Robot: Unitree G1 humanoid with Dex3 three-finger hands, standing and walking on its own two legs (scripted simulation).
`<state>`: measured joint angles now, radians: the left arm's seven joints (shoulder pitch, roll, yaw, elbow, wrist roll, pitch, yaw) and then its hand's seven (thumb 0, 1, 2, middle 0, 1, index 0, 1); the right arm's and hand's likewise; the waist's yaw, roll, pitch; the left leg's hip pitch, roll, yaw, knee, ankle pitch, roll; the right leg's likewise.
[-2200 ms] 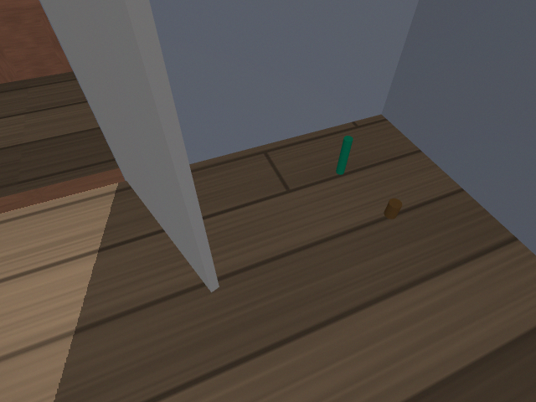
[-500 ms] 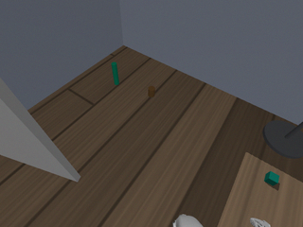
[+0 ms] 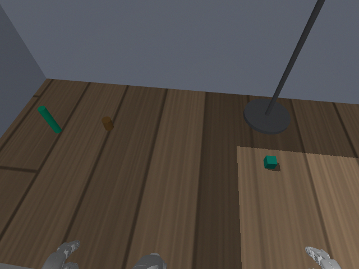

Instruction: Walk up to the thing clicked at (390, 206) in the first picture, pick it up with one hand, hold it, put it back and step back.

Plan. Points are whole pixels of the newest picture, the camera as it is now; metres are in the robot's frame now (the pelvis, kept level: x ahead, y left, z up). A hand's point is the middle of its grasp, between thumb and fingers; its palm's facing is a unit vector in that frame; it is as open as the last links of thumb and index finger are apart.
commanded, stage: walk up
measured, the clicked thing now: (107, 123) +1.07 +0.57 -0.72
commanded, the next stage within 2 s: none
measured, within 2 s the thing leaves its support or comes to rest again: neither
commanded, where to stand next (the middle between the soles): +0.06 -0.05 m, yaw -76 degrees
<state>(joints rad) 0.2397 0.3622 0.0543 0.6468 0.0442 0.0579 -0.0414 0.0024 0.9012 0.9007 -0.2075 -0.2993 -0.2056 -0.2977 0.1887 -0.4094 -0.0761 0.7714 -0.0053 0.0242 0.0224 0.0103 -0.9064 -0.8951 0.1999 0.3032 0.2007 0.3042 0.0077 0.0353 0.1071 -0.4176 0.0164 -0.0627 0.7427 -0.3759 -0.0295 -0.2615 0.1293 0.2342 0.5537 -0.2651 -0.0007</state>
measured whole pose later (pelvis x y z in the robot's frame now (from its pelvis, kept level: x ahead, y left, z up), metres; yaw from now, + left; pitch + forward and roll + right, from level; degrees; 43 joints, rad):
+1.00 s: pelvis +0.02 +0.03 +0.00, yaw -52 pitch -1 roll -1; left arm 0.24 0.43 0.06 0.73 0.01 0.04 -0.04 0.00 0.90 0.90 -0.21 -0.30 -0.20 -0.30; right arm 0.29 -0.41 -0.05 0.73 -0.03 -0.03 0.02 0.01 -0.90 -0.89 0.20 0.30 0.20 0.30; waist -0.05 -0.02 0.11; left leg -0.30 0.09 0.15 0.62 -0.30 0.02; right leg -0.49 0.03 0.06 0.99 -0.41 0.00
